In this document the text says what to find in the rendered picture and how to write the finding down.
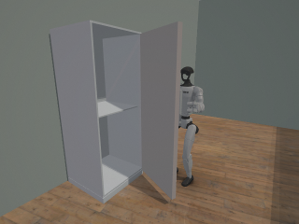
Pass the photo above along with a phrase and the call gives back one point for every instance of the robot left hand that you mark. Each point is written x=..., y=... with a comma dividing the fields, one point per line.
x=196, y=108

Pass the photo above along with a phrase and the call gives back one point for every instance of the left robot forearm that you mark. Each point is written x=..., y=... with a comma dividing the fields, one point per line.
x=202, y=108

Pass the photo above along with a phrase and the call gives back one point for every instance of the robot left upper arm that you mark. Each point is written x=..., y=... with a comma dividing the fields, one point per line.
x=199, y=94

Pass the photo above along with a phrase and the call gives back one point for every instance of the left robot shin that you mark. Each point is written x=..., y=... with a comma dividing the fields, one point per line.
x=188, y=166

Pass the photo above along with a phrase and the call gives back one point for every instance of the handle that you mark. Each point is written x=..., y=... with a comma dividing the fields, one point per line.
x=180, y=108

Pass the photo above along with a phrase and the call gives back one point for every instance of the fridge door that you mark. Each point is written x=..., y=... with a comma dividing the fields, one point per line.
x=160, y=71

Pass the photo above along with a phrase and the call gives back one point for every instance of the robot head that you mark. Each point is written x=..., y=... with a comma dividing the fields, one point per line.
x=186, y=71

